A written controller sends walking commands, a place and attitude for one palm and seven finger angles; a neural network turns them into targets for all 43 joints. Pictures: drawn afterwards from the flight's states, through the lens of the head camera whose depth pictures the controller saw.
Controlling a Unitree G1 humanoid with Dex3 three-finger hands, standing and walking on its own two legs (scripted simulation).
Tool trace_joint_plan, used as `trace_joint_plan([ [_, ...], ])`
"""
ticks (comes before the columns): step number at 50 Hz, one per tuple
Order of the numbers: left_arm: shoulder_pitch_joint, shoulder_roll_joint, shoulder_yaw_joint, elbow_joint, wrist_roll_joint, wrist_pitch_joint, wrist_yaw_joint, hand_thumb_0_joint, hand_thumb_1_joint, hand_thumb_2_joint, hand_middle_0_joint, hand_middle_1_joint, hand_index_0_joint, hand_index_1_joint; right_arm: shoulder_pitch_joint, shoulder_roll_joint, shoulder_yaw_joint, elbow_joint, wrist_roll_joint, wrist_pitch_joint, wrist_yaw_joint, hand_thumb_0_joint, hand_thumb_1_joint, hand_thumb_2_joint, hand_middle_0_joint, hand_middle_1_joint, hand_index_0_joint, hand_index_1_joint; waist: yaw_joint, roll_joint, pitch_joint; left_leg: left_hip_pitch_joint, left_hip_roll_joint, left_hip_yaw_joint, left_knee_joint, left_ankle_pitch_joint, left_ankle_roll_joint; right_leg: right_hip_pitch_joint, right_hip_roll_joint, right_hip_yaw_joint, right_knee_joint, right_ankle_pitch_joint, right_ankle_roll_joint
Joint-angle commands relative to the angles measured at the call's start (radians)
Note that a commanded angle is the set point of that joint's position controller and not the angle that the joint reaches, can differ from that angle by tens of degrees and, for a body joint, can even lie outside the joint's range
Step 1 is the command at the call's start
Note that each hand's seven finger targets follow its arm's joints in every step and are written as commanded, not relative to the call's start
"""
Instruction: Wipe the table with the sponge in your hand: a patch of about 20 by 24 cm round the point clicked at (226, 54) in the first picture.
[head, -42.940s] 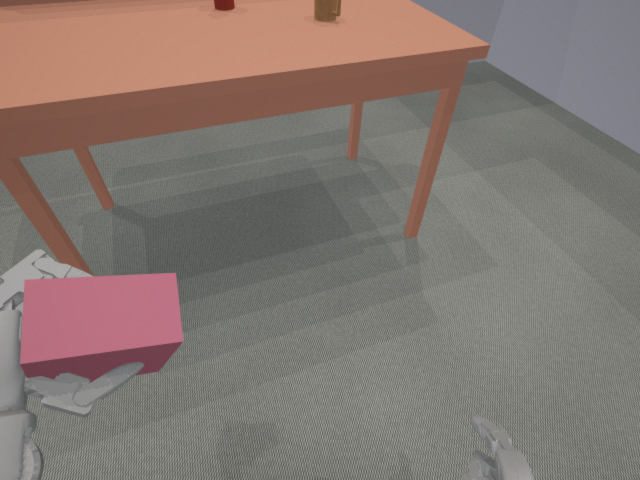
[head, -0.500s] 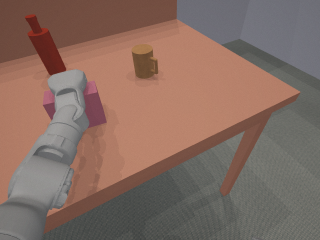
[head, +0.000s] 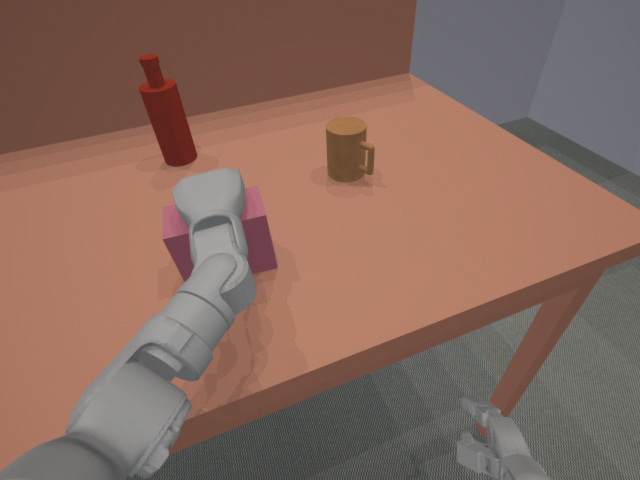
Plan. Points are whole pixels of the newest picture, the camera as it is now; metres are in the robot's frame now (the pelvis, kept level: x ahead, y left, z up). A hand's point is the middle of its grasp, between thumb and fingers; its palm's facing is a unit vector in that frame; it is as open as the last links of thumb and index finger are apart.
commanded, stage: wipe back along the third lane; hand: left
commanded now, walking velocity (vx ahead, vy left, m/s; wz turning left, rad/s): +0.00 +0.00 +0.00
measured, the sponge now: (226, 248) +0.40 +0.18 +0.10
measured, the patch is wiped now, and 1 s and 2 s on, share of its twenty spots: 1.00 1.00 1.00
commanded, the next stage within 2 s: slide back across to the middle lane in 1.04 s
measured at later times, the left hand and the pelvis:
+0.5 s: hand (233, 247) +0.36 +0.15 +0.14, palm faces +0.14 -0.09 -0.99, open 10.0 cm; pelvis +0.00 -0.02 +0.00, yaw -1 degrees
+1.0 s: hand (254, 277) +0.31 +0.11 +0.14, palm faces +0.19 -0.11 -0.98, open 10.0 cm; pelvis -0.02 -0.06 +0.00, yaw -1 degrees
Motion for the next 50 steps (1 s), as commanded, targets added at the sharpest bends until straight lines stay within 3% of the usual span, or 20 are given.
trace_joint_plan([
  [1, -0.226, -0.017, 0.007, -0.109, -0.031, 0.041, -0.049, 0.000, 0.100, 1.300, -1.200, -1.600, -1.200, -1.600, -0.193, -0.109, -0.036, -0.157, 0.002, -0.025, 0.007, 0.000, -0.900, -0.900, 0.200, 0.300, 0.200, 0.300, -0.029, -0.139, -0.149, 0.155, 0.046, -0.028, -0.036, 0.338, -0.024, 0.007, 0.025, -0.042, -0.010, 0.334, -0.056],
  [11, -0.075, -0.014, -0.002, -0.254, -0.027, 0.075, -0.086, 0.000, 0.100, 1.300, -1.200, -1.600, -1.200, -1.600, -0.247, -0.103, -0.025, -0.196, -0.001, 0.001, 0.020, 0.000, -0.900, -0.900, 0.200, 0.300, 0.200, 0.300, -0.009, -0.134, -0.174, 0.143, 0.041, -0.012, -0.011, 0.379, -0.022, 0.075, 0.019, -0.033, 0.012, 0.435, -0.058],
  [13, -0.099, -0.036, -0.017, -0.300, -0.040, 0.079, -0.095, 0.000, 0.100, 1.300, -1.200, -1.600, -1.200, -1.600, -0.263, -0.096, -0.022, -0.207, 0.004, 0.002, 0.020, 0.000, -0.900, -0.900, 0.200, 0.300, 0.200, 0.300, -0.019, -0.153, -0.149, 0.129, 0.043, -0.014, -0.016, 0.360, -0.018, 0.073, 0.019, -0.034, 0.006, 0.427, -0.056],
  [15, -0.016, 0.007, 0.007, -0.315, -0.033, 0.092, -0.097, 0.000, 0.100, 1.300, -1.200, -1.600, -1.200, -1.600, -0.269, -0.103, -0.021, -0.208, 0.003, 0.001, 0.020, 0.000, -0.900, -0.900, 0.200, 0.300, 0.200, 0.300, -0.002, -0.151, -0.155, 0.128, 0.038, -0.003, -0.018, 0.335, -0.018, 0.090, 0.018, -0.024, 0.003, 0.419, -0.053],
  [17, -0.020, 0.027, 0.013, -0.339, -0.028, 0.098, -0.101, 0.000, 0.100, 1.300, -1.200, -1.600, -1.200, -1.600, -0.278, -0.105, -0.017, -0.205, 0.005, 0.001, 0.017, 0.000, -0.900, -0.900, 0.200, 0.300, 0.200, 0.300, -0.007, -0.158, -0.129, 0.120, 0.038, 0.005, -0.020, 0.323, -0.018, 0.087, 0.017, -0.018, 0.000, 0.424, -0.051],
  [18, -0.015, -0.006, -0.002, -0.375, -0.048, 0.091, -0.107, 0.000, 0.100, 1.300, -1.200, -1.600, -1.200, -1.600, -0.285, -0.096, -0.016, -0.221, 0.008, -0.001, 0.018, 0.000, -0.900, -0.900, 0.200, 0.300, 0.200, 0.300, -0.009, -0.174, -0.129, 0.111, 0.039, -0.002, -0.025, 0.319, -0.015, 0.097, 0.016, -0.024, -0.002, 0.417, -0.050],
  [21, 0.058, 0.040, 0.020, -0.401, -0.035, 0.095, -0.107, 0.000, 0.100, 1.300, -1.200, -1.600, -1.200, -1.600, -0.287, -0.103, -0.015, -0.218, 0.007, -0.005, 0.018, 0.000, -0.900, -0.900, 0.200, 0.300, 0.200, 0.300, 0.004, -0.157, -0.127, 0.113, 0.035, 0.009, -0.024, 0.298, -0.016, 0.104, 0.016, -0.011, -0.002, 0.408, -0.048],
  [23, 0.069, 0.023, 0.014, -0.452, -0.051, 0.085, -0.112, 0.000, 0.100, 1.300, -1.200, -1.600, -1.200, -1.600, -0.301, -0.096, -0.014, -0.233, 0.010, -0.007, 0.019, 0.000, -0.900, -0.900, 0.200, 0.300, 0.200, 0.300, -0.001, -0.163, -0.119, 0.106, 0.037, 0.008, -0.026, 0.288, -0.013, 0.108, 0.015, -0.009, -0.008, 0.404, -0.045],
  [24, 0.122, 0.059, 0.039, -0.449, -0.041, 0.086, -0.106, 0.000, 0.100, 1.300, -1.200, -1.600, -1.200, -1.600, -0.297, -0.104, -0.017, -0.226, 0.009, -0.007, 0.018, 0.000, -0.900, -0.900, 0.200, 0.300, 0.200, 0.300, 0.009, -0.170, -0.117, 0.109, 0.037, 0.012, -0.027, 0.281, -0.015, 0.112, 0.018, -0.001, -0.008, 0.393, -0.044],
  [26, 0.154, 0.016, -0.002, -0.491, -0.045, 0.085, -0.107, 0.000, 0.100, 1.300, -1.200, -1.600, -1.200, -1.600, -0.302, -0.099, -0.016, -0.234, 0.011, -0.011, 0.025, 0.000, -0.900, -0.900, 0.200, 0.300, 0.200, 0.300, 0.006, -0.161, -0.107, 0.110, 0.033, 0.017, -0.023, 0.279, -0.014, 0.105, 0.018, -0.004, -0.007, 0.400, -0.043],
  [30, 0.223, 0.013, -0.003, -0.548, -0.058, 0.075, -0.099, 0.000, 0.100, 1.300, -1.200, -1.600, -1.200, -1.600, -0.315, -0.096, -0.017, -0.242, 0.015, -0.012, 0.027, 0.000, -0.900, -0.900, 0.200, 0.300, 0.200, 0.300, 0.009, -0.161, -0.065, 0.102, 0.036, 0.019, -0.034, 0.229, -0.015, 0.087, 0.019, 0.003, -0.023, 0.331, -0.039],
  [33, 0.222, 0.065, 0.045, -0.582, -0.065, 0.060, -0.086, 0.000, 0.100, 1.300, -1.200, -1.600, -1.200, -1.600, -0.318, -0.101, -0.020, -0.241, 0.013, -0.016, 0.020, 0.000, -0.900, -0.900, 0.200, 0.300, 0.200, 0.300, 0.010, -0.177, -0.044, 0.095, 0.037, 0.018, -0.042, 0.189, -0.014, 0.078, 0.020, 0.018, -0.042, 0.278, -0.036],
  [35, 0.200, 0.007, -0.018, -0.581, -0.062, 0.054, -0.079, 0.000, 0.100, 1.300, -1.200, -1.600, -1.200, -1.600, -0.319, -0.093, -0.016, -0.240, 0.020, -0.023, 0.018, 0.000, -0.900, -0.900, 0.200, 0.300, 0.200, 0.300, -0.004, -0.167, -0.019, 0.103, 0.035, 0.022, -0.043, 0.161, -0.015, 0.045, 0.020, 0.017, -0.050, 0.223, -0.035],
  [38, 0.204, 0.067, 0.041, -0.582, -0.067, 0.042, -0.067, 0.000, 0.100, 1.300, -1.200, -1.600, -1.200, -1.600, -0.317, -0.098, -0.018, -0.234, 0.015, -0.030, 0.010, 0.000, -0.900, -0.900, 0.200, 0.300, 0.200, 0.300, 0.006, -0.171, -0.015, 0.098, 0.033, 0.021, -0.046, 0.125, -0.014, 0.043, 0.019, 0.035, -0.068, 0.174, -0.032],
  [40, 0.193, 0.031, 0.000, -0.575, -0.065, 0.038, -0.064, 0.000, 0.100, 1.300, -1.200, -1.600, -1.200, -1.600, -0.318, -0.091, -0.015, -0.234, 0.019, -0.038, 0.006, 0.000, -0.900, -0.900, 0.200, 0.300, 0.200, 0.300, -0.002, -0.164, -0.014, 0.103, 0.029, 0.031, -0.042, 0.111, -0.015, 0.035, 0.013, 0.044, -0.080, 0.138, -0.028],
  [43, 0.189, 0.091, 0.059, -0.553, -0.065, 0.030, -0.055, 0.000, 0.100, 1.300, -1.200, -1.600, -1.200, -1.600, -0.315, -0.098, -0.016, -0.224, 0.015, -0.046, -0.002, 0.000, -0.900, -0.900, 0.200, 0.300, 0.200, 0.300, 0.004, -0.169, -0.003, 0.094, 0.029, 0.029, -0.040, 0.089, -0.016, 0.026, 0.012, 0.061, -0.093, 0.105, -0.027],
  [44, 0.182, 0.035, 0.005, -0.558, -0.063, 0.031, -0.056, 0.000, 0.100, 1.300, -1.200, -1.600, -1.200, -1.600, -0.321, -0.091, -0.014, -0.233, 0.017, -0.052, -0.001, 0.000, -0.900, -0.900, 0.200, 0.300, 0.200, 0.300, 0.001, -0.158, -0.027, 0.097, 0.021, 0.040, -0.033, 0.096, -0.014, 0.043, 0.006, 0.063, -0.088, 0.112, -0.024],
  [45, 0.216, 0.050, 0.023, -0.544, -0.069, 0.030, -0.056, 0.000, 0.100, 1.300, -1.200, -1.600, -1.200, -1.600, -0.315, -0.091, -0.015, -0.229, 0.017, -0.055, 0.001, 0.000, -0.900, -0.900, 0.200, 0.300, 0.200, 0.300, 0.003, -0.187, -0.023, 0.093, 0.023, 0.038, -0.029, 0.103, -0.014, 0.050, 0.006, 0.064, -0.092, 0.127, -0.022],
  [48, 0.268, 0.089, 0.065, -0.575, -0.072, 0.031, -0.060, 0.000, 0.100, 1.300, -1.200, -1.600, -1.200, -1.600, -0.320, -0.097, -0.019, -0.231, 0.012, -0.056, 0.004, 0.000, -0.900, -0.900, 0.200, 0.300, 0.200, 0.300, 0.015, -0.175, -0.032, 0.088, 0.023, 0.039, -0.020, 0.128, -0.014, 0.072, 0.005, 0.080, -0.087, 0.187, -0.020],
  [50, 0.292, 0.042, 0.017, -0.594, -0.073, 0.035, -0.068, 0.000, 0.100, 1.300, -1.200, -1.600, -1.200, -1.600, -0.326, -0.092, -0.015, -0.237, 0.015, -0.056, 0.009, 0.000, -0.900, -0.900, 0.200, 0.300, 0.200, 0.300, 0.008, -0.187, -0.030, 0.087, 0.023, 0.044, -0.013, 0.150, -0.012, 0.082, 0.003, 0.075, -0.077, 0.233, -0.017],
])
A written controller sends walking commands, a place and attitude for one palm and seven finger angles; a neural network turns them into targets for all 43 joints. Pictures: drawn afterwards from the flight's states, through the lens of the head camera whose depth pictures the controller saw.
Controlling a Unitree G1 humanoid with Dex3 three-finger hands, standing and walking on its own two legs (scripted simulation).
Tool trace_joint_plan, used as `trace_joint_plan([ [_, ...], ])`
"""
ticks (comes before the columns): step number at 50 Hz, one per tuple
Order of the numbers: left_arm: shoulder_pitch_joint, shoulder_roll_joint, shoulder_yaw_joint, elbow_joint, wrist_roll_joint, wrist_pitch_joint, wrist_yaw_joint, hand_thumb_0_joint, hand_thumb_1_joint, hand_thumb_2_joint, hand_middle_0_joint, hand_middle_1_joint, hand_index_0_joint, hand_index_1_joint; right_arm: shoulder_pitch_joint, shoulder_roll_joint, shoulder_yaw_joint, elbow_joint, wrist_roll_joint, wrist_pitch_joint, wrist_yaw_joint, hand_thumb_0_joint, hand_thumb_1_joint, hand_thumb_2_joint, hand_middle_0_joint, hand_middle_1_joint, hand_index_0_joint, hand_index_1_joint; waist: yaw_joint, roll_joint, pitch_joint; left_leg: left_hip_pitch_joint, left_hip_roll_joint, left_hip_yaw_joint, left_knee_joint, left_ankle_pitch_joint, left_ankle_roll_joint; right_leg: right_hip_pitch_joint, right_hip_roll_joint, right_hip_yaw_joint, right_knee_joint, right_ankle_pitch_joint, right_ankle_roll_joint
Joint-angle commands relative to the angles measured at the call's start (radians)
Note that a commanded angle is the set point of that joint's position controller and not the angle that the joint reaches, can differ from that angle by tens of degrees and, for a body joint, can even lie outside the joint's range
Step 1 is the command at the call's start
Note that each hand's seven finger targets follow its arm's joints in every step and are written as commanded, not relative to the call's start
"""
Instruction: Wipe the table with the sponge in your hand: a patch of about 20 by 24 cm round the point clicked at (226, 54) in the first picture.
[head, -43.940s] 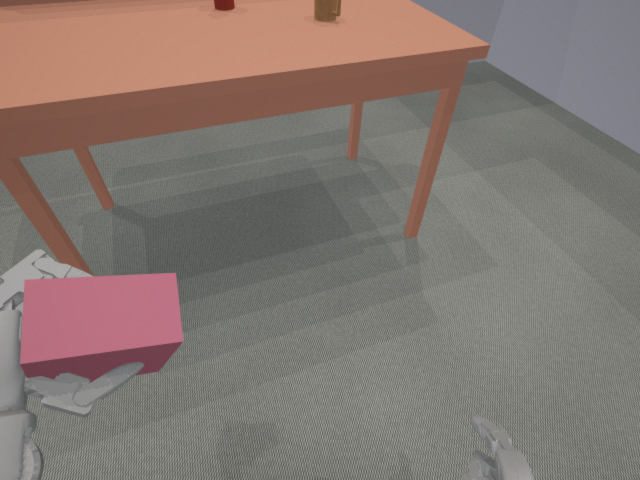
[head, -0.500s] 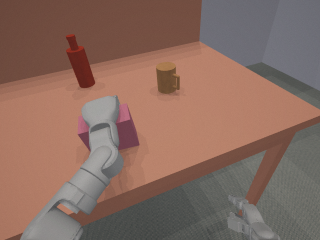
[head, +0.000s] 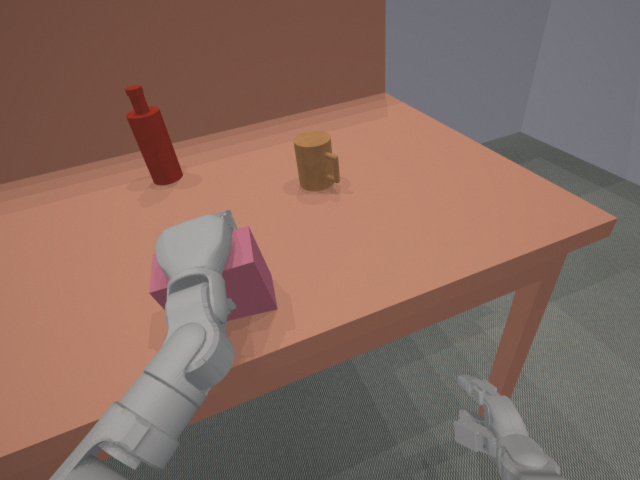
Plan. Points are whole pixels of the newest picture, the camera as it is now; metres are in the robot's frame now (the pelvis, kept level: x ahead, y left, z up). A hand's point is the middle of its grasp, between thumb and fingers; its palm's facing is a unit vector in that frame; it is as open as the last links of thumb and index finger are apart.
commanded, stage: wipe back along the third lane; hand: left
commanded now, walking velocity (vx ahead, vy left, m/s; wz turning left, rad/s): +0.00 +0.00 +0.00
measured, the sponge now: (222, 290) +0.34 +0.18 +0.10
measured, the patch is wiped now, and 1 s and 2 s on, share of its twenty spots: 1.00 1.00 1.00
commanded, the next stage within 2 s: slide back across to the middle lane in 0.04 s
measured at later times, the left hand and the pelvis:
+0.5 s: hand (199, 278) +0.30 +0.19 +0.16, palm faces +0.22 -0.23 -0.95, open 10.0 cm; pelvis +0.01 -0.02 +0.00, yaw -2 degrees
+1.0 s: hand (132, 300) +0.27 +0.26 +0.15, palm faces +0.14 -0.11 -0.98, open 10.0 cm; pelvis -0.01 -0.01 +0.00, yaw -3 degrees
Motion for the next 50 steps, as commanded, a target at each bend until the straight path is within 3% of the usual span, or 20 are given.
trace_joint_plan([
  [1, -0.077, -0.017, 0.014, -0.109, -0.067, 0.009, -0.050, 0.000, 0.100, 1.300, -1.200, -1.600, -1.200, -1.600, -0.290, -0.075, -0.040, -0.195, 0.004, -0.062, 0.009, 0.000, -0.900, -0.900, 0.200, 0.300, 0.200, 0.300, 0.001, -0.207, -0.066, 0.012, -0.040, 0.053, -0.020, 0.140, 0.057, 0.031, -0.061, 0.085, -0.124, 0.240, 0.060],
  [7, -0.020, 0.011, 0.031, -0.186, -0.081, 0.004, -0.059, 0.000, 0.100, 1.300, -1.200, -1.600, -1.200, -1.600, -0.294, -0.075, -0.040, -0.200, 0.002, -0.063, 0.007, 0.000, -0.900, -0.900, 0.200, 0.300, 0.200, 0.300, -0.001, -0.231, -0.021, 0.005, -0.041, 0.057, -0.006, 0.141, 0.062, 0.029, -0.067, 0.116, -0.145, 0.252, 0.069],
  [8, -0.020, 0.088, 0.110, -0.204, -0.081, -0.003, -0.053, 0.000, 0.100, 1.300, -1.200, -1.600, -1.200, -1.600, -0.290, -0.080, -0.042, -0.196, 0.000, -0.065, 0.001, 0.000, -0.900, -0.900, 0.200, 0.300, 0.200, 0.300, 0.007, -0.243, -0.032, 0.006, -0.039, 0.048, -0.009, 0.132, 0.061, 0.035, -0.062, 0.133, -0.150, 0.231, 0.067],
  [9, -0.016, 0.074, 0.093, -0.219, -0.077, -0.004, -0.054, 0.000, 0.100, 1.300, -1.200, -1.600, -1.200, -1.600, -0.300, -0.078, -0.040, -0.202, -0.003, -0.069, -0.005, 0.000, -0.900, -0.900, 0.200, 0.300, 0.200, 0.300, 0.012, -0.226, -0.043, 0.010, -0.042, 0.058, -0.002, 0.143, 0.062, 0.046, -0.068, 0.130, -0.143, 0.249, 0.068],
  [13, 0.015, 0.165, 0.177, -0.251, -0.071, -0.010, -0.057, 0.000, 0.100, 1.300, -1.200, -1.600, -1.200, -1.600, -0.296, -0.082, -0.041, -0.197, -0.009, -0.068, -0.023, 0.000, -0.900, -0.900, 0.200, 0.300, 0.200, 0.300, 0.020, -0.203, -0.045, 0.017, -0.042, 0.051, 0.000, 0.167, 0.059, 0.059, -0.065, 0.164, -0.142, 0.296, 0.064],
  [16, 0.098, 0.187, 0.207, -0.313, -0.074, -0.010, -0.063, 0.000, 0.100, 1.300, -1.200, -1.600, -1.200, -1.600, -0.297, -0.082, -0.040, -0.207, -0.013, -0.064, -0.025, 0.000, -0.900, -0.900, 0.200, 0.300, 0.200, 0.300, 0.031, -0.197, -0.097, 0.016, -0.043, 0.055, 0.007, 0.209, 0.058, 0.112, -0.069, 0.159, -0.107, 0.415, 0.070],
  [21, 0.094, 0.248, 0.255, -0.344, -0.080, -0.010, -0.072, 0.000, 0.100, 1.300, -1.200, -1.600, -1.200, -1.600, -0.299, -0.084, -0.035, -0.209, -0.014, -0.059, -0.043, 0.000, -0.900, -0.900, 0.200, 0.300, 0.200, 0.300, 0.024, -0.164, -0.040, 0.015, -0.040, 0.045, 0.007, 0.180, 0.057, 0.060, -0.067, 0.185, -0.134, 0.320, 0.064],
  [23, 0.084, 0.311, 0.307, -0.371, -0.081, -0.019, -0.074, 0.000, 0.100, 1.300, -1.200, -1.600, -1.200, -1.600, -0.293, -0.090, -0.038, -0.210, -0.018, -0.064, -0.052, 0.000, -0.900, -0.900, 0.200, 0.300, 0.200, 0.300, 0.026, -0.163, -0.054, 0.017, -0.041, 0.039, 0.011, 0.178, 0.057, 0.066, -0.068, 0.203, -0.135, 0.310, 0.063],
  [25, 0.092, 0.279, 0.283, -0.395, -0.078, -0.022, -0.078, 0.000, 0.100, 1.300, -1.200, -1.600, -1.200, -1.600, -0.293, -0.082, -0.035, -0.217, -0.016, -0.071, -0.053, 0.000, -0.900, -0.900, 0.200, 0.300, 0.200, 0.300, 0.027, -0.139, -0.076, 0.027, -0.043, 0.040, 0.013, 0.202, 0.058, 0.074, -0.068, 0.186, -0.119, 0.346, 0.060],
  [27, 0.112, 0.304, 0.307, -0.416, -0.084, -0.026, -0.082, 0.000, 0.100, 1.300, -1.200, -1.600, -1.200, -1.600, -0.293, -0.085, -0.036, -0.221, -0.018, -0.076, -0.056, 0.000, -0.900, -0.900, 0.200, 0.300, 0.200, 0.300, 0.032, -0.153, -0.086, 0.025, -0.045, 0.039, 0.019, 0.206, 0.059, 0.086, -0.071, 0.196, -0.114, 0.376, 0.065],
  [28, 0.109, 0.362, 0.356, -0.420, -0.086, -0.031, -0.082, 0.000, 0.100, 1.300, -1.200, -1.600, -1.200, -1.600, -0.293, -0.091, -0.036, -0.218, -0.020, -0.079, -0.058, 0.000, -0.900, -0.900, 0.200, 0.300, 0.200, 0.300, 0.035, -0.154, -0.084, 0.022, -0.045, 0.032, 0.020, 0.201, 0.058, 0.086, -0.069, 0.213, -0.117, 0.365, 0.062],
  [30, 0.127, 0.337, 0.338, -0.422, -0.087, -0.036, -0.088, 0.000, 0.100, 1.300, -1.200, -1.600, -1.200, -1.600, -0.291, -0.084, -0.036, -0.221, -0.020, -0.090, -0.062, 0.000, -0.900, -0.900, 0.200, 0.300, 0.200, 0.300, 0.034, -0.172, -0.085, 0.016, -0.046, 0.031, 0.026, 0.196, 0.060, 0.085, -0.075, 0.207, -0.113, 0.364, 0.069],
  [33, 0.100, 0.417, 0.399, -0.447, -0.092, -0.045, -0.094, 0.000, 0.100, 1.300, -1.200, -1.600, -1.200, -1.600, -0.302, -0.090, -0.032, -0.217, -0.022, -0.101, -0.070, 0.000, -0.900, -0.900, 0.200, 0.300, 0.200, 0.300, 0.039, -0.130, -0.068, 0.007, -0.050, 0.018, 0.024, 0.179, 0.058, 0.074, -0.074, 0.235, -0.121, 0.319, 0.063],
  [37, 0.094, 0.404, 0.386, -0.459, -0.086, -0.065, -0.108, 0.000, 0.100, 1.300, -1.200, -1.600, -1.200, -1.600, -0.295, -0.085, -0.033, -0.214, -0.022, -0.133, -0.077, 0.000, -0.900, -0.900, 0.200, 0.300, 0.200, 0.300, 0.038, -0.112, -0.083, 0.017, -0.053, 0.015, 0.034, 0.196, 0.062, 0.066, -0.079, 0.216, -0.110, 0.329, 0.065],
  [38, 0.088, 0.457, 0.433, -0.451, -0.089, -0.072, -0.111, 0.000, 0.100, 1.300, -1.200, -1.600, -1.200, -1.600, -0.293, -0.090, -0.034, -0.209, -0.024, -0.142, -0.080, 0.000, -0.900, -0.900, 0.200, 0.300, 0.200, 0.300, 0.039, -0.126, -0.084, 0.009, -0.052, 0.007, 0.036, 0.183, 0.060, 0.071, -0.080, 0.240, -0.114, 0.310, 0.062],
  [40, 0.124, 0.416, 0.401, -0.448, -0.083, -0.083, -0.121, 0.000, 0.100, 1.300, -1.200, -1.600, -1.200, -1.600, -0.285, -0.085, -0.032, -0.210, -0.024, -0.153, -0.079, 0.000, -0.900, -0.900, 0.200, 0.300, 0.200, 0.300, 0.039, -0.129, -0.090, 0.010, -0.054, 0.011, 0.039, 0.186, 0.062, 0.068, -0.084, 0.218, -0.106, 0.318, 0.068],
  [43, 0.137, 0.505, 0.477, -0.442, -0.084, -0.100, -0.130, 0.000, 0.100, 1.300, -1.200, -1.600, -1.200, -1.600, -0.289, -0.097, -0.036, -0.199, -0.030, -0.163, -0.087, 0.000, -0.900, -0.900, 0.200, 0.300, 0.200, 0.300, 0.046, -0.144, -0.073, -0.001, -0.054, 0.004, 0.046, 0.169, 0.061, 0.065, -0.088, 0.257, -0.118, 0.294, 0.066],
  [45, 0.078, 0.442, 0.412, -0.407, -0.074, -0.112, -0.137, 0.000, 0.100, 1.300, -1.200, -1.600, -1.200, -1.600, -0.279, -0.087, -0.031, -0.194, -0.025, -0.176, -0.092, 0.000, -0.900, -0.900, 0.200, 0.300, 0.200, 0.300, 0.029, -0.134, -0.047, 0.002, -0.054, 0.006, 0.044, 0.148, 0.062, 0.020, -0.088, 0.227, -0.129, 0.225, 0.068],
  [48, -0.020, 0.450, 0.395, -0.352, -0.056, -0.128, -0.142, 0.000, 0.100, 1.300, -1.200, -1.600, -1.200, -1.600, -0.280, -0.094, -0.034, -0.178, -0.025, -0.195, -0.104, 0.000, -0.900, -0.900, 0.200, 0.300, 0.200, 0.300, 0.020, -0.114, -0.021, 0.006, -0.054, -0.006, 0.025, 0.106, 0.061, -0.018, -0.083, 0.229, -0.147, 0.136, 0.056],
  [50, -0.037, 0.420, 0.364, -0.295, -0.041, -0.138, -0.146, 0.000, 0.100, 1.300, -1.200, -1.600, -1.200, -1.600, -0.259, -0.092, -0.037, -0.167, -0.026, -0.207, -0.108, 0.000, -0.900, -0.900, 0.200, 0.300, 0.200, 0.300, 0.020, -0.129, -0.052, 0.009, -0.057, 0.002, 0.033, 0.124, 0.063, -0.001, -0.089, 0.208, -0.137, 0.165, 0.062],
])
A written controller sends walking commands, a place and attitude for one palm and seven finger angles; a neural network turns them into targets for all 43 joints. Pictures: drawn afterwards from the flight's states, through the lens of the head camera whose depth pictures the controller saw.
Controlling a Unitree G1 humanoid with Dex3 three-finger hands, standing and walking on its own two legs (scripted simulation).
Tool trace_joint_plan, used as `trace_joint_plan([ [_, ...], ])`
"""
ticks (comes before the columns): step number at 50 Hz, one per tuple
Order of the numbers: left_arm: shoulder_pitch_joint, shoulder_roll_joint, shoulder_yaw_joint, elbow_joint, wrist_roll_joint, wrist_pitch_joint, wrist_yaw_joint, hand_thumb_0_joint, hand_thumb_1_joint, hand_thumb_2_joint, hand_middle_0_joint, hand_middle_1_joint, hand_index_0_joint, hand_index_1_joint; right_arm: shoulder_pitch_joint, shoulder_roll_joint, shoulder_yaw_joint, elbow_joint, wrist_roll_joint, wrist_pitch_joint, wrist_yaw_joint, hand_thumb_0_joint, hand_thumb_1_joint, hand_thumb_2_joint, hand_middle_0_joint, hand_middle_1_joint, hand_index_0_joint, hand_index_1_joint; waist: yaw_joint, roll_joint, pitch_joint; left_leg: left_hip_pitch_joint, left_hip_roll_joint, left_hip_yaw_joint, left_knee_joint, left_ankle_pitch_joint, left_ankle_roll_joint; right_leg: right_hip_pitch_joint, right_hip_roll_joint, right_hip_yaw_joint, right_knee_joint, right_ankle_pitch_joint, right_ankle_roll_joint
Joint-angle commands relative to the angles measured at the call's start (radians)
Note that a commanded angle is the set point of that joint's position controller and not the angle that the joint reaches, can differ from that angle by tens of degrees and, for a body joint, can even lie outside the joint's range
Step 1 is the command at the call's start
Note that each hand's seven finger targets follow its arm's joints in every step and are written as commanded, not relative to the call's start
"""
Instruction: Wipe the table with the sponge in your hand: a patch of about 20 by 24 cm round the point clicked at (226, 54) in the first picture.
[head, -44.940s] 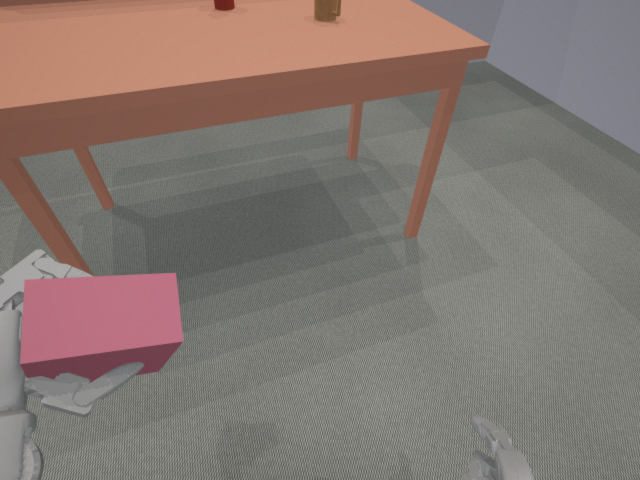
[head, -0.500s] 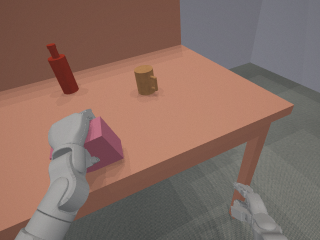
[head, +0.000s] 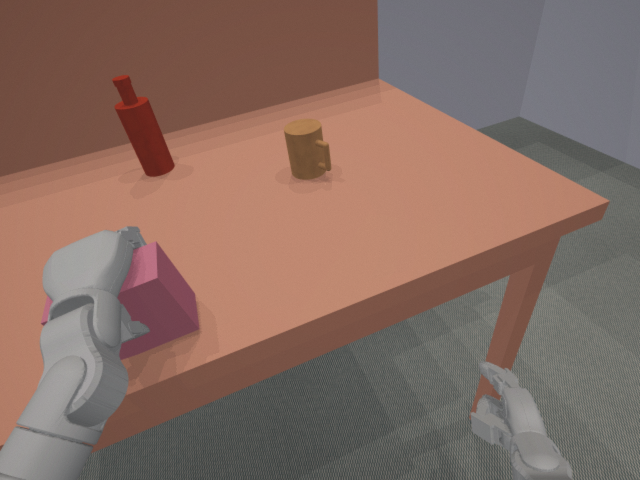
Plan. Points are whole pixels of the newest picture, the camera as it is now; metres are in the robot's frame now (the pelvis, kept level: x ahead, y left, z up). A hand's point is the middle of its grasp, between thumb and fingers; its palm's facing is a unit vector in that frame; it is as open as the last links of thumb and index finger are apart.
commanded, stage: wipe forward along the middle lane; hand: left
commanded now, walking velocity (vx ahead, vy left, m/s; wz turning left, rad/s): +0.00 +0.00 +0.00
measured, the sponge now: (136, 314) +0.27 +0.28 +0.11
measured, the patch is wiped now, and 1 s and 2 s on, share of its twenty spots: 1.00 1.00 1.00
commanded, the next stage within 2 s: slide back across to the first lane in 1.50 s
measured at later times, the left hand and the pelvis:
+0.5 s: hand (122, 266) +0.31 +0.31 +0.15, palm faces +0.07 -0.05 -1.00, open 10.0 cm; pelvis -0.01 +0.03 +0.00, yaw +1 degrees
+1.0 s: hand (134, 238) +0.37 +0.33 +0.15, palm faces +0.00 -0.03 -1.00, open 10.0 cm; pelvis +0.01 +0.05 +0.01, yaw +2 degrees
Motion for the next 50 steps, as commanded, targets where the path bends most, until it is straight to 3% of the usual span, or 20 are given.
trace_joint_plan([
  [1, -0.326, 0.174, 0.065, -0.005, 0.051, -0.021, 0.011, 0.000, 0.100, 1.300, -1.200, -1.600, -1.200, -1.600, -0.258, -0.062, -0.031, -0.173, -0.002, -0.087, -0.011, 0.000, -0.900, -0.900, 0.200, 0.300, 0.200, 0.300, -0.012, -0.157, -0.100, 0.004, -0.061, 0.054, -0.012, 0.144, 0.046, 0.015, -0.125, 0.164, -0.171, 0.175, 0.083],
  [3, -0.404, 0.228, 0.092, 0.020, 0.071, -0.029, 0.010, 0.000, 0.100, 1.300, -1.200, -1.600, -1.200, -1.600, -0.264, -0.068, -0.033, -0.160, 0.000, -0.093, -0.014, 0.000, -0.900, -0.900, 0.200, 0.300, 0.200, 0.300, -0.016, -0.148, -0.115, 0.005, -0.061, 0.047, -0.024, 0.120, 0.042, 0.013, -0.121, 0.177, -0.173, 0.133, 0.076],
  [6, -0.401, 0.144, 0.033, 0.064, 0.067, -0.044, 0.006, 0.000, 0.100, 1.300, -1.200, -1.600, -1.200, -1.600, -0.252, -0.057, -0.031, -0.163, -0.001, -0.103, -0.010, 0.000, -0.900, -0.900, 0.200, 0.300, 0.200, 0.300, -0.006, -0.149, -0.133, 0.004, -0.063, 0.051, -0.042, 0.124, 0.045, 0.024, -0.119, 0.115, -0.160, 0.144, 0.080],
  [8, -0.430, 0.214, 0.092, 0.101, 0.069, -0.054, 0.014, 0.000, 0.100, 1.300, -1.200, -1.600, -1.200, -1.600, -0.249, -0.065, -0.032, -0.152, -0.002, -0.105, -0.011, 0.000, -0.900, -0.900, 0.200, 0.300, 0.200, 0.300, -0.005, -0.159, -0.116, -0.002, -0.062, 0.047, -0.052, 0.094, 0.041, 0.008, -0.114, 0.133, -0.178, 0.081, 0.077],
  [9, -0.485, 0.127, 0.012, 0.102, 0.070, -0.061, 0.011, 0.000, 0.100, 1.300, -1.200, -1.600, -1.200, -1.600, -0.248, -0.055, -0.027, -0.162, -0.002, -0.108, -0.014, 0.000, -0.900, -0.900, 0.200, 0.300, 0.200, 0.300, -0.018, -0.164, -0.126, -0.006, -0.067, 0.058, -0.051, 0.088, 0.042, 0.011, -0.122, 0.109, -0.176, 0.069, 0.083],
  [13, -0.489, 0.203, 0.086, 0.192, 0.073, -0.080, 0.027, 0.000, 0.100, 1.300, -1.200, -1.600, -1.200, -1.600, -0.226, -0.069, -0.034, -0.141, -0.005, -0.109, -0.013, 0.000, -0.900, -0.900, 0.200, 0.300, 0.200, 0.300, -0.010, -0.168, -0.097, -0.015, -0.064, 0.050, -0.068, 0.061, 0.036, -0.014, -0.111, 0.114, -0.194, 0.014, 0.079],
  [14, -0.533, 0.123, 0.008, 0.207, 0.078, -0.078, 0.024, 0.000, 0.100, 1.300, -1.200, -1.600, -1.200, -1.600, -0.222, -0.062, -0.030, -0.148, -0.004, -0.109, -0.014, 0.000, -0.900, -0.900, 0.200, 0.300, 0.200, 0.300, -0.020, -0.154, -0.097, -0.017, -0.068, 0.059, -0.072, 0.058, 0.037, -0.018, -0.115, 0.083, -0.187, 0.011, 0.081],
  [18, -0.551, 0.149, 0.034, 0.273, 0.084, -0.085, 0.032, 0.000, 0.100, 1.300, -1.200, -1.600, -1.200, -1.600, -0.200, -0.071, -0.036, -0.140, -0.001, -0.105, -0.011, 0.000, -0.900, -0.900, 0.200, 0.300, 0.200, 0.300, -0.019, -0.147, -0.101, -0.017, -0.065, 0.050, -0.094, 0.034, 0.035, -0.032, -0.104, 0.071, -0.193, -0.021, 0.075],
  [20, -0.560, 0.094, -0.014, 0.305, 0.089, -0.084, 0.031, 0.000, 0.100, 1.300, -1.200, -1.600, -1.200, -1.600, -0.181, -0.069, -0.037, -0.138, 0.001, -0.104, -0.008, 0.000, -0.900, -0.900, 0.200, 0.300, 0.200, 0.300, -0.028, -0.158, -0.104, -0.017, -0.066, 0.054, -0.093, 0.046, 0.037, -0.030, -0.104, 0.046, -0.182, 0.011, 0.077],
  [23, -0.562, 0.115, 0.009, 0.312, 0.094, -0.090, 0.033, 0.000, 0.100, 1.300, -1.200, -1.600, -1.200, -1.600, -0.170, -0.076, -0.043, -0.140, -0.001, -0.097, -0.004, 0.000, -0.900, -0.900, 0.200, 0.300, 0.200, 0.300, -0.022, -0.153, -0.122, -0.008, -0.063, 0.041, -0.106, 0.059, 0.038, -0.020, -0.094, 0.036, -0.175, 0.041, 0.070],
  [25, -0.592, 0.050, -0.045, 0.328, 0.094, -0.093, 0.033, 0.000, 0.100, 1.300, -1.200, -1.600, -1.200, -1.600, -0.155, -0.073, -0.043, -0.139, 0.004, -0.094, -0.001, 0.000, -0.900, -0.900, 0.200, 0.300, 0.200, 0.300, -0.036, -0.153, -0.120, -0.002, -0.063, 0.042, -0.108, 0.061, 0.040, -0.032, -0.092, 0.013, -0.168, 0.048, 0.070],
  [28, -0.583, 0.101, 0.000, 0.361, 0.095, -0.088, 0.041, 0.000, 0.100, 1.300, -1.200, -1.600, -1.200, -1.600, -0.148, -0.084, -0.047, -0.132, 0.002, -0.087, 0.001, 0.000, -0.900, -0.900, 0.200, 0.300, 0.200, 0.300, -0.028, -0.172, -0.113, -0.008, -0.060, 0.035, -0.115, 0.065, 0.039, -0.029, -0.088, 0.016, -0.172, 0.057, 0.067],
  [30, -0.606, 0.030, -0.059, 0.383, 0.095, -0.081, 0.042, 0.000, 0.100, 1.300, -1.200, -1.600, -1.200, -1.600, -0.139, -0.078, -0.046, -0.132, 0.007, -0.084, 0.003, 0.000, -0.900, -0.900, 0.200, 0.300, 0.200, 0.300, -0.042, -0.179, -0.107, -0.004, -0.060, 0.039, -0.115, 0.066, 0.040, -0.042, -0.088, 0.000, -0.169, 0.059, 0.070],
  [33, -0.628, 0.079, -0.025, 0.421, 0.105, -0.071, 0.046, 0.000, 0.100, 1.300, -1.200, -1.600, -1.200, -1.600, -0.129, -0.089, -0.047, -0.126, 0.004, -0.075, 0.005, 0.000, -0.900, -0.900, 0.200, 0.300, 0.200, 0.300, -0.038, -0.170, -0.111, -0.006, -0.057, 0.029, -0.120, 0.070, 0.039, -0.043, -0.083, 0.002, -0.166, 0.068, 0.063],
  [35, -0.679, 0.004, -0.094, 0.452, 0.111, -0.063, 0.043, 0.000, 0.100, 1.300, -1.200, -1.600, -1.200, -1.600, -0.115, -0.082, -0.045, -0.122, 0.011, -0.071, 0.008, 0.000, -0.900, -0.900, 0.200, 0.300, 0.200, 0.300, -0.058, -0.166, -0.100, -0.004, -0.058, 0.031, -0.118, 0.073, 0.039, -0.060, -0.083, -0.015, -0.159, 0.072, 0.063],
  [38, -0.674, 0.049, -0.056, 0.494, 0.117, -0.063, 0.042, 0.000, 0.100, 1.300, -1.200, -1.600, -1.200, -1.600, -0.107, -0.091, -0.047, -0.122, 0.008, -0.063, 0.010, 0.000, -0.900, -0.900, 0.200, 0.300, 0.200, 0.300, -0.051, -0.169, -0.121, -0.008, -0.055, 0.023, -0.118, 0.078, 0.039, -0.052, -0.081, -0.010, -0.159, 0.082, 0.058],
  [40, -0.711, 0.009, -0.097, 0.539, 0.121, -0.065, 0.039, 0.000, 0.100, 1.300, -1.200, -1.600, -1.200, -1.600, -0.086, -0.088, -0.046, -0.117, 0.010, -0.059, 0.010, 0.000, -0.900, -0.900, 0.200, 0.300, 0.200, 0.300, -0.067, -0.178, -0.120, -0.010, -0.056, 0.028, -0.108, 0.085, 0.041, -0.056, -0.084, -0.016, -0.156, 0.095, 0.062],
  [43, -0.724, 0.079, -0.042, 0.605, 0.129, -0.070, 0.031, 0.000, 0.100, 1.300, -1.200, -1.600, -1.200, -1.600, -0.068, -0.100, -0.045, -0.111, 0.005, -0.043, 0.008, 0.000, -0.900, -0.900, 0.200, 0.300, 0.200, 0.300, -0.066, -0.194, -0.111, -0.032, -0.052, 0.023, -0.109, 0.090, 0.040, -0.056, -0.083, -0.010, -0.162, 0.109, 0.061],
  [44, -0.741, 0.039, -0.080, 0.611, 0.132, -0.076, 0.030, 0.000, 0.100, 1.300, -1.200, -1.600, -1.200, -1.600, -0.059, -0.097, -0.047, -0.115, 0.006, -0.043, 0.010, 0.000, -0.900, -0.900, 0.200, 0.300, 0.200, 0.300, -0.072, -0.199, -0.135, -0.027, -0.058, 0.033, -0.099, 0.108, 0.043, -0.040, -0.085, -0.014, -0.154, 0.134, 0.064],
  [50, -0.748, 0.077, -0.051, 0.659, 0.147, -0.111, 0.019, 0.000, 0.100, 1.300, -1.200, -1.600, -1.200, -1.600, -0.023, -0.102, -0.052, -0.119, 0.002, -0.022, 0.012, 0.000, -0.900, -0.900, 0.200, 0.300, 0.200, 0.300, -0.080, -0.188, -0.144, -0.037, -0.056, 0.040, -0.083, 0.160, 0.048, -0.018, -0.087, -0.006, -0.151, 0.230, 0.064],
])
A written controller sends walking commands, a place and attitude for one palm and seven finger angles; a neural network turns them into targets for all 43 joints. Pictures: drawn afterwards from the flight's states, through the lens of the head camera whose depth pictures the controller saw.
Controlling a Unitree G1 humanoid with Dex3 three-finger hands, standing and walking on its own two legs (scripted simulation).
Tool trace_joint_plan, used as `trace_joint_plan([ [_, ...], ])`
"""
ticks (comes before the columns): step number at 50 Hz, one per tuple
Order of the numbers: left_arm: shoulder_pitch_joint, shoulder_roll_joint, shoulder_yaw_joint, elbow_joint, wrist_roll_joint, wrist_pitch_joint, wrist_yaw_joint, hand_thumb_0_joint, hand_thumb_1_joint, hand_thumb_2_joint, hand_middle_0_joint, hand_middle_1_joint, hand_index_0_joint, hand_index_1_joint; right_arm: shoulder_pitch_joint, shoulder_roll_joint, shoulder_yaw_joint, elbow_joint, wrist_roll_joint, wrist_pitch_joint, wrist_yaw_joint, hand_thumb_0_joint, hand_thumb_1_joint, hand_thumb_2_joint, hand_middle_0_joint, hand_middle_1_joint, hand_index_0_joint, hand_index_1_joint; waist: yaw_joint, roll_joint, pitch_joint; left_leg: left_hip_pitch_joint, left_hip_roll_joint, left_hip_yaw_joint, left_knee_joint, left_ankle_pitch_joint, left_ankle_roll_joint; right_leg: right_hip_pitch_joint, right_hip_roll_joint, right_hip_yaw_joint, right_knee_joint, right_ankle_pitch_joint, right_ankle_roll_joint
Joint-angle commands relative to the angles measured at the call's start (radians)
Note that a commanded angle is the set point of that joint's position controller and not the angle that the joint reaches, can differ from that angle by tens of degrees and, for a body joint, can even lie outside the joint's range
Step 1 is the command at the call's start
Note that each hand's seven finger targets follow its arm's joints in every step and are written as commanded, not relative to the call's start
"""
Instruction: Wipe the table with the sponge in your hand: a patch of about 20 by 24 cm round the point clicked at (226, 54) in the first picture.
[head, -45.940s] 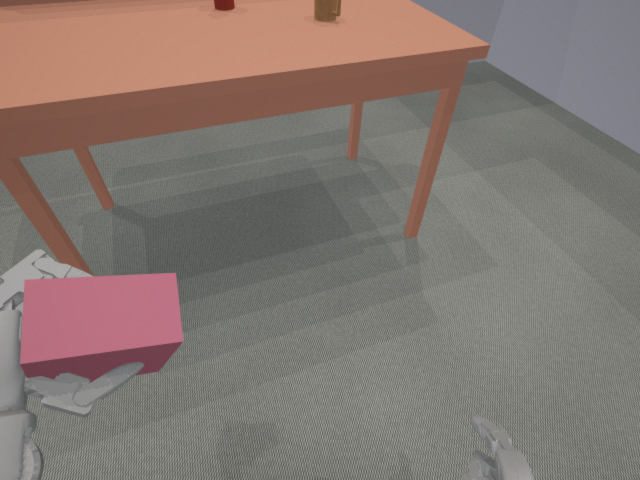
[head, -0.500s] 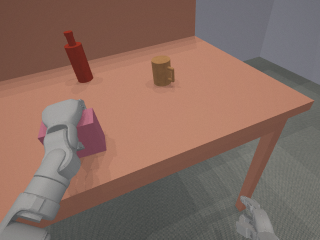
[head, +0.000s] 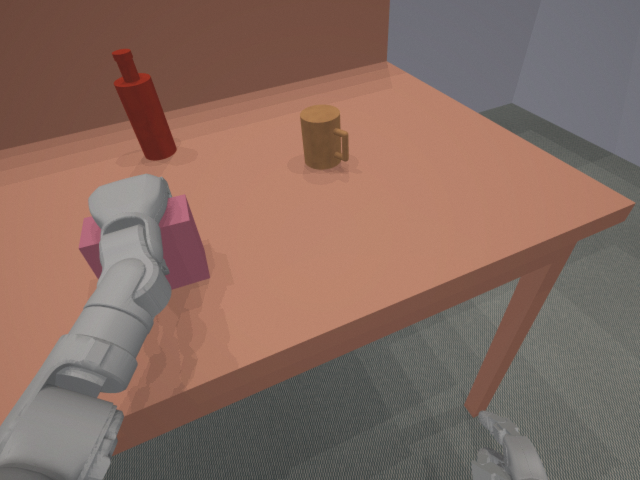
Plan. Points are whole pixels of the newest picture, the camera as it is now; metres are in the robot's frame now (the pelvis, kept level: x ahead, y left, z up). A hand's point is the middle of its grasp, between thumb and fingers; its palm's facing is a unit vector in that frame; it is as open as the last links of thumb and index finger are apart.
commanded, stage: wipe forward along the middle lane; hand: left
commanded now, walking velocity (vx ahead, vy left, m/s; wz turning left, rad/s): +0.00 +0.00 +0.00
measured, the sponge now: (155, 259) +0.37 +0.27 +0.10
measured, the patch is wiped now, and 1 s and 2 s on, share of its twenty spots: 1.00 1.00 1.00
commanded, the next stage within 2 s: slide back across to the first lane in 0.50 s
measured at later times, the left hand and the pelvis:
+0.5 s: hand (143, 217) +0.41 +0.29 +0.14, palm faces -0.06 -0.03 -1.00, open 10.0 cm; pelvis +0.00 +0.00 +0.00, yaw -1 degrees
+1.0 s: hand (108, 215) +0.41 +0.34 +0.15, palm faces -0.03 -0.04 -1.00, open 10.0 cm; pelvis +0.02 +0.02 +0.00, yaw -2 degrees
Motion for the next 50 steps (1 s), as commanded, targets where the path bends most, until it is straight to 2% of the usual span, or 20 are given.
trace_joint_plan([
  [1, -0.236, 0.153, 0.042, -0.004, 0.016, -0.025, 0.001, 0.000, 0.100, 1.300, -1.200, -1.600, -1.200, -1.600, -0.129, -0.122, -0.054, -0.153, -0.001, -0.039, -0.002, 0.000, -0.900, -0.900, 0.200, 0.300, 0.200, 0.300, -0.028, -0.138, -0.122, 0.045, -0.003, 0.056, -0.049, 0.131, 0.041, 0.045, -0.031, 0.007, -0.093, 0.217, 0.000],
  [3, -0.220, 0.224, 0.107, 0.003, 0.015, -0.040, 0.002, 0.000, 0.100, 1.300, -1.200, -1.600, -1.200, -1.600, -0.125, -0.128, -0.056, -0.156, -0.004, -0.033, -0.004, 0.000, -0.900, -0.900, 0.200, 0.300, 0.200, 0.300, -0.019, -0.155, -0.128, 0.032, -0.001, 0.050, -0.052, 0.141, 0.041, 0.063, -0.030, 0.018, -0.098, 0.236, -0.001],
  [4, -0.220, 0.192, 0.078, 0.000, 0.013, -0.047, 0.001, 0.000, 0.100, 1.300, -1.200, -1.600, -1.200, -1.600, -0.113, -0.128, -0.059, -0.157, -0.005, -0.032, -0.004, 0.000, -0.900, -0.900, 0.200, 0.300, 0.200, 0.300, -0.026, -0.168, -0.142, 0.034, -0.006, 0.059, -0.044, 0.154, 0.045, 0.081, -0.031, 0.015, -0.092, 0.266, 0.004],
  [6, -0.214, 0.194, 0.077, 0.007, 0.014, -0.055, 0.001, 0.000, 0.100, 1.300, -1.200, -1.600, -1.200, -1.600, -0.109, -0.129, -0.061, -0.154, -0.002, -0.026, -0.003, 0.000, -0.900, -0.900, 0.200, 0.300, 0.200, 0.300, -0.030, -0.148, -0.129, 0.029, -0.006, 0.067, -0.045, 0.154, 0.045, 0.075, -0.032, 0.020, -0.096, 0.276, 0.006],
  [8, -0.223, 0.264, 0.131, 0.021, 0.014, -0.062, 0.001, 0.000, 0.100, 1.300, -1.200, -1.600, -1.200, -1.600, -0.106, -0.137, -0.060, -0.152, -0.004, -0.022, -0.005, 0.000, -0.900, -0.900, 0.200, 0.300, 0.200, 0.300, -0.025, -0.156, -0.124, 0.015, -0.003, 0.059, -0.053, 0.148, 0.045, 0.081, -0.031, 0.029, -0.104, 0.269, 0.004],
  [11, -0.259, 0.246, 0.098, 0.054, 0.022, -0.070, 0.000, 0.000, 0.100, 1.300, -1.200, -1.600, -1.200, -1.600, -0.089, -0.139, -0.064, -0.145, 0.000, -0.020, -0.010, 0.000, -0.900, -0.900, 0.200, 0.300, 0.200, 0.300, -0.040, -0.155, -0.106, 0.009, -0.008, 0.072, -0.052, 0.129, 0.048, 0.067, -0.032, 0.030, -0.113, 0.245, 0.011],
  [16, -0.303, 0.314, 0.134, 0.120, 0.033, -0.104, -0.001, 0.000, 0.100, 1.300, -1.200, -1.600, -1.200, -1.600, -0.052, -0.147, -0.071, -0.132, -0.003, -0.019, -0.015, 0.000, -0.900, -0.900, 0.200, 0.300, 0.200, 0.300, -0.047, -0.142, -0.131, -0.003, -0.011, 0.076, -0.048, 0.124, 0.050, 0.084, -0.035, 0.046, -0.119, 0.253, 0.011],
  [18, -0.289, 0.357, 0.174, 0.135, 0.036, -0.123, -0.003, 0.000, 0.100, 1.300, -1.200, -1.600, -1.200, -1.600, -0.046, -0.152, -0.073, -0.133, -0.006, -0.015, -0.015, 0.000, -0.900, -0.900, 0.200, 0.300, 0.200, 0.300, -0.037, -0.135, -0.147, -0.013, -0.009, 0.072, -0.053, 0.131, 0.048, 0.095, -0.035, 0.050, -0.115, 0.260, 0.008],
  [19, -0.302, 0.321, 0.136, 0.143, 0.039, -0.130, -0.004, 0.000, 0.100, 1.300, -1.200, -1.600, -1.200, -1.600, -0.039, -0.149, -0.073, -0.136, -0.004, -0.014, -0.014, 0.000, -0.900, -0.900, 0.200, 0.300, 0.200, 0.300, -0.045, -0.124, -0.142, -0.012, -0.011, 0.075, -0.049, 0.132, 0.050, 0.091, -0.034, 0.045, -0.114, 0.262, 0.009],
  [21, -0.335, 0.309, 0.123, 0.159, 0.045, -0.141, -0.001, 0.000, 0.100, 1.300, -1.200, -1.600, -1.200, -1.600, -0.030, -0.149, -0.076, -0.133, -0.002, -0.013, -0.016, 0.000, -0.900, -0.900, 0.200, 0.300, 0.200, 0.300, -0.057, -0.130, -0.127, -0.008, -0.007, 0.076, -0.055, 0.111, 0.051, 0.060, -0.032, 0.042, -0.126, 0.223, 0.010],
  [24, -0.346, 0.361, 0.169, 0.194, 0.051, -0.166, 0.011, 0.000, 0.100, 1.300, -1.200, -1.600, -1.200, -1.600, -0.006, -0.156, -0.082, -0.126, -0.005, -0.014, -0.018, 0.000, -0.900, -0.900, 0.200, 0.300, 0.200, 0.300, -0.050, -0.139, -0.149, -0.016, -0.008, 0.072, -0.054, 0.119, 0.054, 0.073, -0.029, 0.045, -0.123, 0.229, 0.006],
  [27, -0.381, 0.320, 0.132, 0.208, 0.050, -0.178, 0.020, 0.000, 0.100, 1.300, -1.200, -1.600, -1.200, -1.600, 0.003, -0.154, -0.083, -0.122, -0.001, -0.012, -0.017, 0.000, -0.900, -0.900, 0.200, 0.300, 0.200, 0.300, -0.062, -0.139, -0.142, -0.014, -0.006, 0.072, -0.060, 0.108, 0.053, 0.049, -0.029, 0.039, -0.130, 0.211, 0.008],
  [29, -0.409, 0.356, 0.155, 0.231, 0.053, -0.189, 0.028, 0.000, 0.100, 1.300, -1.200, -1.600, -1.200, -1.600, 0.015, -0.158, -0.085, -0.114, -0.004, -0.013, -0.018, 0.000, -0.900, -0.900, 0.200, 0.300, 0.200, 0.300, -0.062, -0.132, -0.150, -0.018, -0.008, 0.070, -0.060, 0.110, 0.055, 0.053, -0.028, 0.040, -0.130, 0.210, 0.007],
  [30, -0.391, 0.340, 0.150, 0.241, 0.052, -0.191, 0.032, 0.000, 0.100, 1.300, -1.200, -1.600, -1.200, -1.600, 0.023, -0.156, -0.089, -0.112, -0.003, -0.014, -0.016, 0.000, -0.900, -0.900, 0.200, 0.300, 0.200, 0.300, -0.060, -0.137, -0.161, -0.015, -0.009, 0.073, -0.057, 0.119, 0.054, 0.059, -0.029, 0.040, -0.128, 0.225, 0.008],
  [33, -0.362, 0.420, 0.218, 0.192, 0.049, -0.203, 0.039, 0.000, 0.100, 1.300, -1.200, -1.600, -1.200, -1.600, 0.006, -0.157, -0.087, -0.127, -0.005, -0.009, -0.013, 0.000, -0.900, -0.900, 0.200, 0.300, 0.200, 0.300, -0.033, -0.097, -0.208, -0.016, -0.010, 0.066, -0.064, 0.145, 0.052, 0.112, -0.032, 0.046, -0.118, 0.253, 0.001],
  [37, -0.353, 0.425, 0.210, 0.186, 0.050, -0.195, 0.040, 0.000, 0.100, 1.300, -1.200, -1.600, -1.200, -1.600, -0.004, -0.157, -0.085, -0.134, -0.001, -0.003, -0.010, 0.000, -0.900, -0.900, 0.200, 0.300, 0.200, 0.300, -0.039, -0.108, -0.159, -0.016, -0.009, 0.070, -0.077, 0.121, 0.056, 0.097, -0.028, 0.040, -0.134, 0.204, 0.005],
  [39, -0.364, 0.473, 0.245, 0.162, 0.052, -0.200, 0.037, 0.000, 0.100, 1.300, -1.200, -1.600, -1.200, -1.600, -0.010, -0.161, -0.087, -0.134, -0.003, -0.005, -0.012, 0.000, -0.900, -0.900, 0.200, 0.300, 0.200, 0.300, -0.034, -0.096, -0.179, 0.003, -0.007, 0.067, -0.079, 0.137, 0.058, 0.108, -0.025, 0.038, -0.131, 0.207, 0.002],
  [41, -0.330, 0.460, 0.240, 0.130, 0.050, -0.197, 0.033, 0.000, 0.100, 1.300, -1.200, -1.600, -1.200, -1.600, -0.016, -0.157, -0.088, -0.147, -0.002, -0.007, -0.009, 0.000, -0.900, -0.900, 0.200, 0.300, 0.200, 0.300, -0.025, -0.087, -0.196, 0.017, -0.009, 0.065, -0.079, 0.164, 0.059, 0.125, -0.025, 0.035, -0.127, 0.232, -0.001],
  [43, -0.323, 0.506, 0.283, 0.097, 0.038, -0.201, 0.026, 0.000, 0.100, 1.300, -1.200, -1.600, -1.200, -1.600, -0.030, -0.159, -0.086, -0.153, -0.003, -0.009, -0.008, 0.000, -0.900, -0.900, 0.200, 0.300, 0.200, 0.300, -0.016, -0.072, -0.198, 0.021, -0.008, 0.058, -0.083, 0.179, 0.059, 0.137, -0.027, 0.038, -0.126, 0.245, -0.005],
  [50, -0.332, 0.471, 0.257, -0.074, 0.032, -0.209, 0.001, 0.000, 0.100, 1.300, -1.200, -1.600, -1.200, -1.600, -0.048, -0.150, -0.090, -0.173, -0.002, -0.020, -0.001, 0.000, -0.900, -0.900, 0.200, 0.300, 0.200, 0.300, -0.024, -0.019, -0.230, 0.114, -0.004, 0.043, -0.069, 0.280, 0.062, 0.119, -0.017, 0.015, -0.115, 0.302, -0.015],
])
